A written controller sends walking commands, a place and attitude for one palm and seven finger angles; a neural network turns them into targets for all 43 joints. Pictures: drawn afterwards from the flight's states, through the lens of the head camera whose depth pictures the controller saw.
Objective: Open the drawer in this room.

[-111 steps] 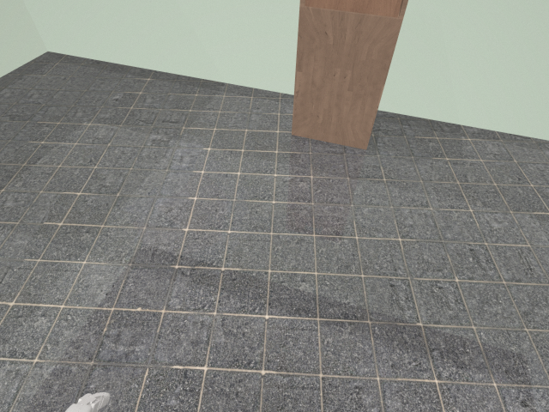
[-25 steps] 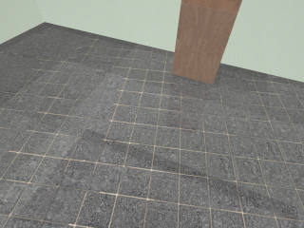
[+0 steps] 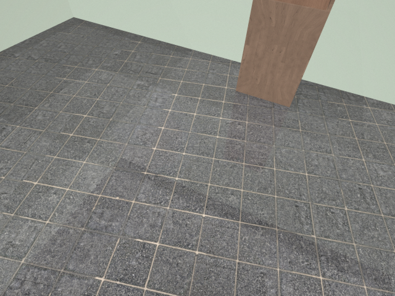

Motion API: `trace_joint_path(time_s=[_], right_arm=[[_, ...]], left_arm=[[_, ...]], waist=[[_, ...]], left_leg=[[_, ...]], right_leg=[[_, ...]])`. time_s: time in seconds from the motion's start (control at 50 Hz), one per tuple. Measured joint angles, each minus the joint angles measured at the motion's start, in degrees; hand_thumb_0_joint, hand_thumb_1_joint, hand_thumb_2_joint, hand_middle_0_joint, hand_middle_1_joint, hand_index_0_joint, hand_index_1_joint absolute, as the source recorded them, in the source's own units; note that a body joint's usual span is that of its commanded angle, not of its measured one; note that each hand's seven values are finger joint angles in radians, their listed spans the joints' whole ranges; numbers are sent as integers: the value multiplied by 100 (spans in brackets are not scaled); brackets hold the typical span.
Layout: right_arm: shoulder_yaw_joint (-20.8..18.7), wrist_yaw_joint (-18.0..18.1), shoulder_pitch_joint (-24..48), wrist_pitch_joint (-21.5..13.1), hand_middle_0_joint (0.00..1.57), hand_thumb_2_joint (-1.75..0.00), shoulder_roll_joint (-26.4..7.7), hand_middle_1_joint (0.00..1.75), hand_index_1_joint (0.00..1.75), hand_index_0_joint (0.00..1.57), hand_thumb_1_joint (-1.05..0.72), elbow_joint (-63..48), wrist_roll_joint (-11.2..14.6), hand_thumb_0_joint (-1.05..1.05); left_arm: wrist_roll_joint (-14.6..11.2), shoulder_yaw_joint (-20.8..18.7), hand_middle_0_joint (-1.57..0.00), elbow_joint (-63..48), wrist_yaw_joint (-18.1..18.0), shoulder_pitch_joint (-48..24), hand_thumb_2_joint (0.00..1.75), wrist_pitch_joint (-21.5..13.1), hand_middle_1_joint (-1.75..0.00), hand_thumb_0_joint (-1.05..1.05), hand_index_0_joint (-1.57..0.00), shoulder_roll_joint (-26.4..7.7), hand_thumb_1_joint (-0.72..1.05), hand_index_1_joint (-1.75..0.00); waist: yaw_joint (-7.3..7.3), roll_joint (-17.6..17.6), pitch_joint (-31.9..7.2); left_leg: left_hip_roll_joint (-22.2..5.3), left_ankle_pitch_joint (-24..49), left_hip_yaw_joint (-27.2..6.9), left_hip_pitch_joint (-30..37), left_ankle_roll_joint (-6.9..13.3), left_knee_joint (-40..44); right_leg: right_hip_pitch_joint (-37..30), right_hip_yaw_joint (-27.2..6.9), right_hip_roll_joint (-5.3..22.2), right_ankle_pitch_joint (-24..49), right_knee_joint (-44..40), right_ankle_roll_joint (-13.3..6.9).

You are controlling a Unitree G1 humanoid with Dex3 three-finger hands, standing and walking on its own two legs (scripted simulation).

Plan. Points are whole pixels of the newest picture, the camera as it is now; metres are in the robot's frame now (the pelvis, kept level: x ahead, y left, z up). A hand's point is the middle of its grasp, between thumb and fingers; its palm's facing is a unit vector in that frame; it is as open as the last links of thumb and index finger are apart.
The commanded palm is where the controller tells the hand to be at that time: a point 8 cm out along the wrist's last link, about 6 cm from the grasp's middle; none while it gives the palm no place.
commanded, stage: turn or walk to find it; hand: left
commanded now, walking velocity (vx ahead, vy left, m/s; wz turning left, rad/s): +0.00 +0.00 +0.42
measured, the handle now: out of the picture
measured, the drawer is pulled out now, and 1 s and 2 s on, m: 0.00 0.00 0.00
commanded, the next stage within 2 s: stand and wait in 0.20 s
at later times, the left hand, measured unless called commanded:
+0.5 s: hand out of the picture +0.02 +0.16 -0.15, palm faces +0.16 -0.95 -0.25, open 7.4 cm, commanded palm none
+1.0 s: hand out of the picture -0.10 +0.15 -0.17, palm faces +0.22 -0.96 -0.16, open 7.4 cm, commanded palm none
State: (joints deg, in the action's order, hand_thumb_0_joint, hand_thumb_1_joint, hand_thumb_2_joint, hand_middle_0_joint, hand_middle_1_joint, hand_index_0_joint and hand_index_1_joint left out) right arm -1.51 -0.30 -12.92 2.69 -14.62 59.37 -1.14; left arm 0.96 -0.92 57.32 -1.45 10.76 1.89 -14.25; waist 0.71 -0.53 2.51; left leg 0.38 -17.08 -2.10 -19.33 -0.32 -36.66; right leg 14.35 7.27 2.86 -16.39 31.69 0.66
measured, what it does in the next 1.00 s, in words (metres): steps on the spot: right foot, then left foot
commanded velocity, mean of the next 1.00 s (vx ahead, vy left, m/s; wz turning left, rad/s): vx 0.00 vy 0.00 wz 0.01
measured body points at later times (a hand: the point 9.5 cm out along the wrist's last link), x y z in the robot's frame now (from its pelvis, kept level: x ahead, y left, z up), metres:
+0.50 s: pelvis -0.01 -0.03 +0.01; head +0.00 -0.05 +0.46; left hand +0.01 +0.21 -0.13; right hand +0.06 -0.26 -0.15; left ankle +0.02 +0.10 -0.72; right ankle -0.02 -0.14 -0.73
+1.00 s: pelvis -0.03 -0.01 +0.01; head -0.03 +0.00 +0.46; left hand -0.11 +0.20 -0.16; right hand +0.08 -0.22 -0.14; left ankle -0.05 +0.10 -0.73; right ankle -0.02 -0.14 -0.73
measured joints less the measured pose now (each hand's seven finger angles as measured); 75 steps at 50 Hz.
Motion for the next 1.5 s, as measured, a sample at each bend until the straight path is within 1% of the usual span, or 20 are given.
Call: trace_joint_path(time_s=[0.06,0.12,0.16,0.2,0.34,0.4,0.42,0.5,0.64,0.68,0.74,0.8,0.92,1.08,1.16,1.22,1.28,1.34,1.38,1.5], right_arm=[[-18,-26,-92,-4,20,-90,149,30,30,20,-90,-61,-11,0],[-11,1,-140,-87,20,-90,316,30,30,20,-90,-166,-25,0],[1,25,-158,-108,20,-90,408,30,30,20,-90,-195,-24,0],[1,39,-168,-108,21,-90,458,30,30,21,-90,-208,-24,0],[-85,82,-117,-95,21,-90,436,30,30,21,-90,-236,-37,0],[-113,81,-113,-98,21,-90,398,30,30,21,-90,-193,-8,0],[-120,75,-102,-101,21,-90,378,30,30,21,-90,-168,17,0],[-133,67,-51,-11,20,-90,300,30,30,20,-90,-58,9,0],[-146,82,30,5,20,-90,268,30,30,20,-91,89,54,0],[-129,99,63,-1,20,-90,277,30,30,20,-91,133,62,0],[-90,127,108,-94,20,-90,285,30,30,20,-91,196,57,0],[-30,143,205,-144,20,-90,425,30,30,20,-91,306,43,0],[44,202,341,-230,20,-90,574,30,30,20,-92,375,67,0],[-48,196,383,-170,21,-90,577,30,30,21,-91,132,40,0],[-139,178,341,-131,21,-90,509,30,30,21,-91,22,7,0],[-199,160,270,-102,21,-90,395,30,30,21,-90,-44,-14,0],[-238,167,239,11,21,-90,256,30,30,21,-90,-40,10,0],[-218,150,186,36,20,-90,199,30,30,20,-91,42,8,0],[-188,131,112,6,20,-90,202,30,30,20,-91,108,9,0],[-65,108,-181,-36,20,-90,354,30,30,20,-91,311,25,0]], left_arm=[[-8,-32,-20,-103,2,-18,90,57,-30,1,-20,24,91,-30],[-13,-62,-20,-124,-2,-76,90,157,-29,1,-20,56,91,-30],[-14,-88,-20,-149,12,-115,90,147,-29,1,-20,79,91,-30],[-23,-105,-20,-190,27,-129,90,118,-29,1,-20,116,91,-30],[-54,-99,-20,-271,2,-130,90,61,-29,1,-19,262,91,-30],[-55,-58,-20,-238,-23,-27,90,-34,-29,1,-19,298,91,-30],[-42,-46,-20,-198,-41,22,90,-85,-29,1,-19,316,91,-30],[-8,46,-20,-24,-34,311,90,-131,-29,1,-20,441,91,-30],[17,67,-20,183,-9,591,90,-142,-30,1,-20,551,91,-30],[22,52,-20,212,-21,626,90,-155,-30,1,-20,551,91,-30],[-15,34,-20,307,-35,689,90,-139,-30,1,-20,541,91,-30],[-33,22,-20,468,-51,708,90,-64,-30,1,-20,464,91,-30],[-30,108,-20,759,-16,831,90,-83,-29,1,-19,475,91,-30],[18,-66,-20,565,99,752,90,90,-29,1,-20,453,91,-30],[52,-198,-20,305,129,635,90,139,-29,1,-19,361,91,-30],[65,-260,-20,111,139,621,90,71,-29,1,-19,321,91,-30],[69,-226,-20,32,73,549,90,-60,-29,1,-19,351,91,-30],[51,-139,-20,40,23,471,90,-104,-29,1,-19,389,91,-30],[43,-72,-20,73,25,403,90,-130,-29,1,-19,413,91,-30],[8,-19,-20,99,6,122,90,-186,-30,1,-20,462,92,-30]], waist=[[3,220,72],[55,268,102],[79,244,112],[87,195,93],[123,10,1],[77,15,-91],[40,4,-116],[-29,-109,-192],[-75,-14,-94],[-125,47,-34],[-166,66,12],[-271,265,58],[-316,211,-57],[-269,178,-24],[-278,151,72],[-256,4,81],[-189,-193,78],[-123,-212,32],[-71,-185,-14],[4,-16,-97]], left_leg=[[116,18,188,-10,190,-63],[209,150,113,-32,318,123],[234,345,9,16,324,404],[246,525,-94,64,315,673],[316,861,-389,126,205,1105],[396,829,-429,85,100,991],[406,763,-418,41,56,854],[235,-195,-231,-19,-5,161],[-93,-619,148,87,-92,-622],[-136,-550,246,272,-108,-286],[-201,221,284,687,-50,671],[-100,90,358,722,19,658],[-144,242,492,908,58,1012],[-237,160,933,718,113,777],[-316,55,1203,596,99,530],[-494,-139,1320,420,4,119],[-481,-853,829,-89,-58,-980],[-357,-779,458,-356,-55,-1649],[-342,-666,371,-298,-61,-1519],[-371,-369,374,320,-91,-144]], right_leg=[[149,55,251,-281,489,61],[646,-324,91,-1113,1782,82],[881,-477,-35,-1141,2405,103],[956,-533,-101,-1082,2553,138],[483,-675,-207,-1018,1341,150],[-84,-690,-199,-330,58,117],[-202,-706,-201,-174,-198,21],[-359,-656,-273,-156,-231,-205],[-513,-422,-219,-108,-369,-236],[-474,-339,-175,-141,-301,-210],[-330,-221,-162,-276,-30,-123],[-367,-278,-50,-197,-64,-25],[-573,-401,-115,103,-601,0],[-92,-840,-188,103,-154,16],[369,-663,-127,-447,851,-24],[267,-487,-158,-228,612,-106],[310,-425,-324,-281,598,-324],[135,-411,-385,-90,208,-368],[4,-387,-400,48,-52,-375],[-170,-141,-350,138,-301,-320]])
